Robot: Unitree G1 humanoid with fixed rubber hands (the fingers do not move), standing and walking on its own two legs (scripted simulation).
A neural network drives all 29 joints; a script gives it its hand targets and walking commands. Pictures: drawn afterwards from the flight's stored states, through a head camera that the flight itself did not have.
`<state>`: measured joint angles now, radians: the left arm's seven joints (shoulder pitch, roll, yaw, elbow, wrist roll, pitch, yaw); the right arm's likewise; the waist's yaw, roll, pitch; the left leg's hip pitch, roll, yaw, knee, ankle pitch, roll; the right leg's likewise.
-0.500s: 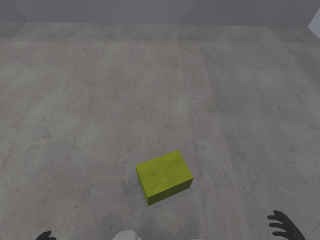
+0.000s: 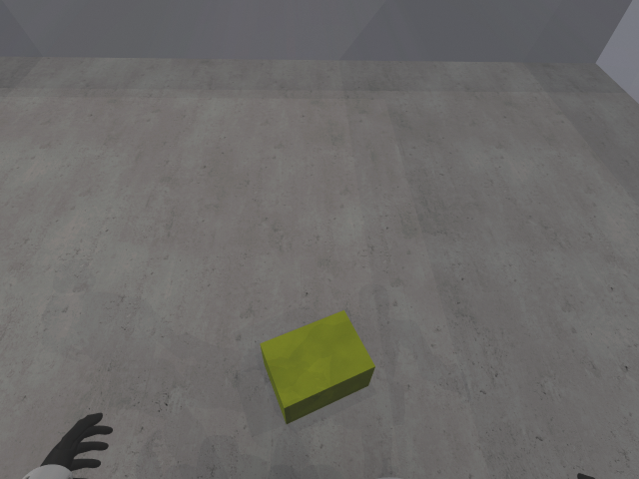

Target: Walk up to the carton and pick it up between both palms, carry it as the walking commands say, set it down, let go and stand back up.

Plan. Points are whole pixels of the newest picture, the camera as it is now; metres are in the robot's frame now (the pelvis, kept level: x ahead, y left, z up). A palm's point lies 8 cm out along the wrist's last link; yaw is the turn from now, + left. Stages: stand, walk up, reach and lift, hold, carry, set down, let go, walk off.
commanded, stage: walk up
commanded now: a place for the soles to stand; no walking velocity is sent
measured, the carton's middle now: (316, 365) +0.52 +0.00 -0.69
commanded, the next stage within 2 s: none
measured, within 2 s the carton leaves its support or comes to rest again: neither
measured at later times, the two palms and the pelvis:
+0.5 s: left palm out of the picture +0.06 +0.22 -0.12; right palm out of the picture +0.24 -0.46 -0.07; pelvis +0.08 -0.12 -0.02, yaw +13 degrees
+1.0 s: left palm out of the picture +0.07 +0.17 -0.09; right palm (586, 325) +0.37 -0.46 -0.12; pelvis +0.13 -0.20 -0.04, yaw +26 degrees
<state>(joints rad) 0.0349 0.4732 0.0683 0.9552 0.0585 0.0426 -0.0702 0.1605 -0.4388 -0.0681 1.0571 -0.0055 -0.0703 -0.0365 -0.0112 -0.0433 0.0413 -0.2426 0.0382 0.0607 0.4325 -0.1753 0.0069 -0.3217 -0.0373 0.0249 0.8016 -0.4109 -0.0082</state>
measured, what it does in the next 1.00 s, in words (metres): steps to the right, turning left: right foot, then left foot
